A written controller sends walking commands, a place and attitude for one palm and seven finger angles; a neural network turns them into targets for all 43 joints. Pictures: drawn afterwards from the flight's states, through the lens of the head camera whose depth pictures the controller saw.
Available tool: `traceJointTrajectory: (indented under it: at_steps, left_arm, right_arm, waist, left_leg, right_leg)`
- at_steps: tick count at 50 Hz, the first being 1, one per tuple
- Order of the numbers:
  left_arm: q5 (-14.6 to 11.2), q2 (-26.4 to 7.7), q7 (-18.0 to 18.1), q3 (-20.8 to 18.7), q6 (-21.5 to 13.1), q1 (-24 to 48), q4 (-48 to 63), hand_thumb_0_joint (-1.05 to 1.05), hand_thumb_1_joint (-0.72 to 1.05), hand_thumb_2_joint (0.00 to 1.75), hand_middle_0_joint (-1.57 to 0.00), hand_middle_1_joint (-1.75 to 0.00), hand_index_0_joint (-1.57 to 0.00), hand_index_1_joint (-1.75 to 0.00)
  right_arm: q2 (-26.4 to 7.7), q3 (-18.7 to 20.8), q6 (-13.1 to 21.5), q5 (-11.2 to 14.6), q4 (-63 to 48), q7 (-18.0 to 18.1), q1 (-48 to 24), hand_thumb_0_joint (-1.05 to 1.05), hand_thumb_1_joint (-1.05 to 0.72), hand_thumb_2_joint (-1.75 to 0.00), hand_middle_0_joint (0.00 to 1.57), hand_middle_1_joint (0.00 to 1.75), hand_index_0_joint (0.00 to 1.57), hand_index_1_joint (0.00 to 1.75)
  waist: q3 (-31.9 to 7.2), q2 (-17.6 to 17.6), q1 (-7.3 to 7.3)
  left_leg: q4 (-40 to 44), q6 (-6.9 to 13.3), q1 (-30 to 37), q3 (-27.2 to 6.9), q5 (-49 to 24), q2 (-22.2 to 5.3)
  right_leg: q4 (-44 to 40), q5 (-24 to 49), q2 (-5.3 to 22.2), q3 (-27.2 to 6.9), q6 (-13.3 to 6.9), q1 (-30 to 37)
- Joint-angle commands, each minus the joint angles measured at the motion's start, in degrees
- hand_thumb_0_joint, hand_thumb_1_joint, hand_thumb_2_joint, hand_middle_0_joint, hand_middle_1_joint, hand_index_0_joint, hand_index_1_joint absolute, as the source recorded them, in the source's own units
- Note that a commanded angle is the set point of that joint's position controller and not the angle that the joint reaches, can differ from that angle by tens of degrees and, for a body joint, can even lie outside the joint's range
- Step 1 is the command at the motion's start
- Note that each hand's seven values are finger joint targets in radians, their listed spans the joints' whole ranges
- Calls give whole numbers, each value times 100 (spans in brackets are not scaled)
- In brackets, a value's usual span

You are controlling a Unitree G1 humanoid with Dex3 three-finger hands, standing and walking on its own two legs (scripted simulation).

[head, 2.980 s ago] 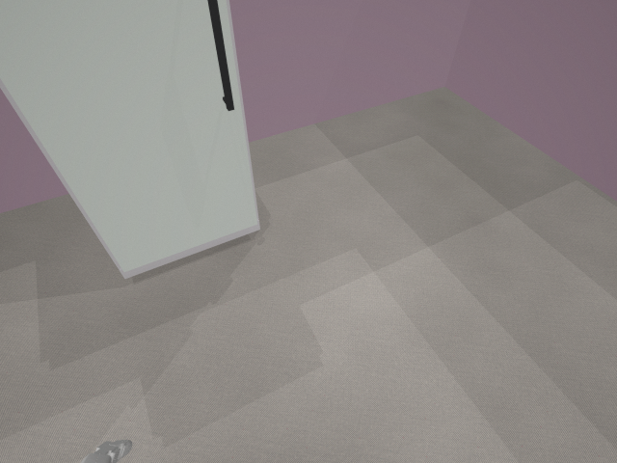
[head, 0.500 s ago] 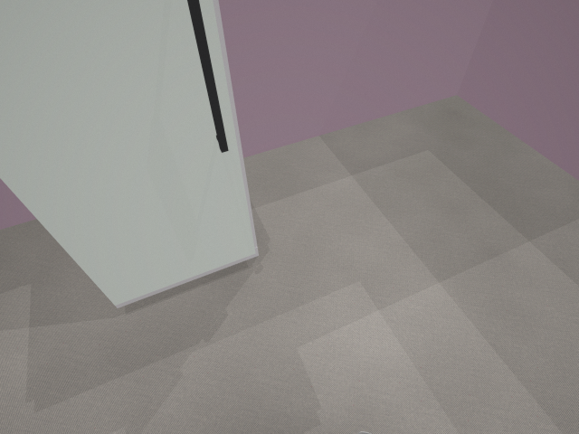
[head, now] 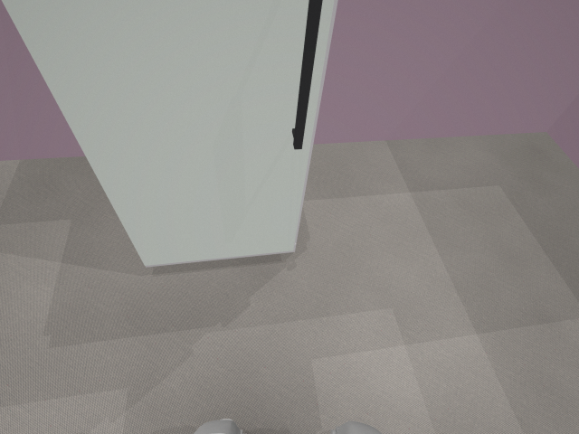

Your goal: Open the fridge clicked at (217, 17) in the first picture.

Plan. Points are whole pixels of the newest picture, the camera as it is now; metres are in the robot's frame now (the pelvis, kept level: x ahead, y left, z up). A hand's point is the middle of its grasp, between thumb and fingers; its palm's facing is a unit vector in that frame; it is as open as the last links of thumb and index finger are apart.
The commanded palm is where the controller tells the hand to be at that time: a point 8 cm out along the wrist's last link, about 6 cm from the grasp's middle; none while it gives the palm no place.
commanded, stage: turn to face it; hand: right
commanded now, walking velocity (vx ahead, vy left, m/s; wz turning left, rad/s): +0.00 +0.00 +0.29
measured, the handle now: (306, 51) +0.73 +0.02 +0.13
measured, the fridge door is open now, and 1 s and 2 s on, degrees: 0 0 0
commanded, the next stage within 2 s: take the last steps up to it in 0.20 s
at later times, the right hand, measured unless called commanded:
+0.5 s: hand out of the picture +0.11 -0.23 -0.15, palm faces -0.13 +0.98 -0.16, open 7.4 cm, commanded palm none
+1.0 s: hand (379, 397) +0.20 -0.14 -0.15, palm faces -0.15 +0.97 -0.22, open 7.1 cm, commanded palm none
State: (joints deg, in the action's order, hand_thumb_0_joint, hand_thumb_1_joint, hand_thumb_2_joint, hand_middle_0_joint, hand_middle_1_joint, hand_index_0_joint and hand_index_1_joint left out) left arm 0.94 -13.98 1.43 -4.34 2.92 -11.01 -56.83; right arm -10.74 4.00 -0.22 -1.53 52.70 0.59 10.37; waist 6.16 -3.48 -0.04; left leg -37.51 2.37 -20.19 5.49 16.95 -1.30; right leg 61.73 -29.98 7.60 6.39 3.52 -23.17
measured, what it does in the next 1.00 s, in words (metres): walks ahead: right foot, then left foot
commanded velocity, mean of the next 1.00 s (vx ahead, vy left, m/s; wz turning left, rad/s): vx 0.19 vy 0.03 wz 0.11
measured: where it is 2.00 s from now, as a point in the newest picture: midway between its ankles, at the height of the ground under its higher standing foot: outside the picture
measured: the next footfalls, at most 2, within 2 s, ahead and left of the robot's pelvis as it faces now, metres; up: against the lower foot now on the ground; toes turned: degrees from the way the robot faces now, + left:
right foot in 0.30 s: +0.06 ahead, -0.14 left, +0.00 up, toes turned +0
left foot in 0.80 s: +0.10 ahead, +0.15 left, +0.00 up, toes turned +20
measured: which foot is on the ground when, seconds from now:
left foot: down 0.00-0.30, up 0.32-0.78, down 0.80-1.00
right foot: up 0.00-0.28, down 0.30-0.80, up 0.82-1.00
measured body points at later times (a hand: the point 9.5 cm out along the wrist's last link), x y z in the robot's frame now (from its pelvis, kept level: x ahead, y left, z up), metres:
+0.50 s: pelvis +0.02 -0.05 +0.02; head +0.04 -0.08 +0.47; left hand +0.00 +0.18 -0.11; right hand +0.12 -0.28 -0.14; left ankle -0.03 +0.10 -0.64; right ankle +0.02 -0.14 -0.72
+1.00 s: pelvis +0.12 +0.03 +0.02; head +0.13 +0.03 +0.47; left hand +0.04 +0.25 -0.14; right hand +0.21 -0.19 -0.13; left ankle +0.07 +0.13 -0.72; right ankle +0.15 -0.08 -0.68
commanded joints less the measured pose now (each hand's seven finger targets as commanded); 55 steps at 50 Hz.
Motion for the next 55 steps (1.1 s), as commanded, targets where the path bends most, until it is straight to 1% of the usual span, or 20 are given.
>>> traceJointTrajectory:
  at_steps: [1,10,13,14,15,16,17,19,21,31,35,37,38,39,40,41,43,46,52,55]
  left_arm:
    - [19,-195,-29,10,-147,-65,427,0,90,90,-20,-30,-20,-30]
    - [-38,-120,19,100,-206,-185,411,0,90,90,-20,-30,-20,-30]
    - [-47,-142,62,110,-290,-755,193,0,90,90,-20,-30,-20,-30]
    - [-8,-467,74,61,-342,-857,210,0,90,90,-20,-30,-20,-30]
    - [51,-884,71,2,-329,-734,335,0,90,90,-20,-30,-20,-30]
    - [88,-940,85,-2,-323,-648,348,0,90,90,-20,-30,-20,-30]
    - [115,-726,110,61,-350,-577,334,0,90,90,-20,-30,-20,-30]
    - [107,-541,106,104,-428,-368,347,0,90,90,-20,-30,-20,-30]
    - [68,-420,100,112,-505,-619,224,0,90,90,-20,-30,-20,-30]
    - [118,-369,56,20,-579,-1699,-469,0,90,90,-20,-30,-20,-30]
    - [139,-432,20,3,-548,-1628,-603,0,90,90,-20,-30,-20,-30]
    - [114,-353,8,27,-525,-1505,-658,0,90,90,-20,-30,-20,-30]
    - [72,-244,-13,48,-539,-1515,-675,0,90,90,-20,-30,-20,-30]
    - [4,1,-59,116,-571,-1479,-635,0,90,90,-20,-30,-20,-30]
    - [-21,310,-85,225,-586,-1155,-377,0,90,90,-20,-30,-20,-30]
    - [15,-13,-81,155,-510,-762,-209,0,90,90,-20,-30,-20,-30]
    - [37,88,-109,87,-469,-600,-241,0,90,90,-20,-30,-20,-30]
    - [71,406,-150,72,-394,-967,-380,0,90,90,-20,-30,-20,-30]
    - [37,383,-240,130,-456,-708,-165,0,90,90,-20,-30,-20,-30]
    - [57,128,-199,99,-544,-1156,-347,0,90,90,-20,-30,-20,-30]
  right_arm:
    - [-1007,200,-4,9,-275,109,133,0,-90,-90,20,30,20,30]
    - [-1182,224,-78,-10,-161,61,106,0,-90,-90,20,30,20,30]
    - [-996,191,-139,67,-181,45,-121,0,-90,-90,20,30,20,30]
    - [-704,143,-173,94,-259,24,-41,0,-90,-90,20,30,20,30]
    - [-438,92,-189,106,-335,-13,-13,0,-90,-90,20,30,20,30]
    - [-577,110,-238,39,-339,-1,-188,0,-90,-90,20,30,20,30]
    - [-690,168,-226,-15,-243,-46,-247,0,-90,-90,20,30,20,30]
    - [-572,173,-166,-52,-48,-154,21,0,-90,-90,20,30,20,30]
    - [-483,119,-111,-34,51,-212,37,0,-90,-90,20,30,20,30]
    - [-207,-33,-28,-8,89,-268,-654,0,-90,-90,20,30,20,30]
    - [-105,-47,53,10,207,-252,-590,0,-90,-90,20,30,20,30]
    - [-126,-18,116,17,443,-225,-39,0,-90,-90,20,30,20,30]
    - [-280,16,162,8,621,-188,341,0,-90,-90,20,30,20,30]
    - [-659,88,239,-9,849,-123,976,0,-90,-90,20,30,20,30]
    - [-1274,214,279,16,1051,-59,1747,0,-90,-90,20,30,20,30]
    - [-1274,196,257,96,1097,6,1901,0,-90,-90,20,30,20,30]
    - [-799,105,253,61,947,47,1166,0,-90,-90,20,30,20,30]
    - [-328,2,337,-29,760,98,660,0,-90,-90,20,30,20,30]
    - [-615,-27,360,-4,824,48,687,0,-90,-90,20,30,20,30]
    - [-551,-33,286,41,880,35,709,0,-90,-90,20,30,20,30]
  waist:
    - [-1037,1110,-22]
    - [-976,1224,-60]
    - [-949,939,193]
    - [-892,-163,203]
    - [-600,-1373,146]
    - [-429,-1558,242]
    - [-309,-911,210]
    - [-336,-380,23]
    - [-393,-337,110]
    - [-134,-530,475]
    - [-156,-634,357]
    - [-356,-401,69]
    - [-512,-125,-92]
    - [-838,628,-393]
    - [-937,1977,-659]
    - [-766,1595,-712]
    - [-67,1422,-411]
    - [34,907,73]
    - [-49,1219,114]
    - [-226,789,378]
  left_leg:
    - [1706,746,967,-1544,-2427,-1337]
    - [1658,843,913,-1935,-2171,-1231]
    - [1224,360,195,-1695,-1551,-835]
    - [617,43,-452,-1250,-562,-300]
    - [-373,-312,-835,-484,889,250]
    - [-1491,-364,-849,-707,1532,225]
    - [-2109,-349,-921,-884,1280,128]
    - [-2627,-382,-1302,-717,624,61]
    - [-2563,-408,-1379,-586,286,-45]
    - [-704,-349,-1099,-156,362,-340]
    - [155,-269,-316,107,434,-193]
    - [1052,-202,681,335,-207,14]
    - [1406,-100,1557,198,-484,-49]
    - [1689,228,2855,-725,-7,-888]
    - [2237,806,3509,-2554,-23,-2161]
    - [2559,1010,2847,-2822,277,-2421]
    - [2795,928,1872,-2181,929,-2080]
    - [2678,692,940,-960,-416,-1653]
    - [2329,544,671,-529,-870,-1347]
    - [1380,263,335,-266,-678,-969]
  right_leg:
    - [297,615,-46,-444,69,-580]
    - [-1911,603,-395,-262,-21,183]
    - [-3579,1696,-379,-205,-111,1484]
    - [-4223,1820,428,-1153,-402,1830]
    - [-4817,1956,1527,-2287,-958,1419]
    - [-5114,1503,1859,-2727,-1232,920]
    - [-5171,1126,1614,-2546,-1214,823]
    - [-5120,867,1091,-1713,-1008,1303]
    - [-5088,1245,940,-1278,-973,1629]
    - [-5178,1661,1146,-948,-1116,2142]
    - [-4905,1856,1131,-752,-1057,1754]
    - [-4370,1786,897,-490,-850,1451]
    - [-3832,1771,663,-265,-681,986]
    - [-2708,1502,349,248,-462,-57]
    - [-1084,-322,-335,544,-246,-1396]
    - [-273,-517,-187,-71,-322,-1519]
    - [192,259,100,-367,-361,-1657]
    - [-473,763,128,-204,-217,-824]
    - [-2172,1431,-183,133,-239,183]
    - [-3209,2044,-341,251,-272,1514]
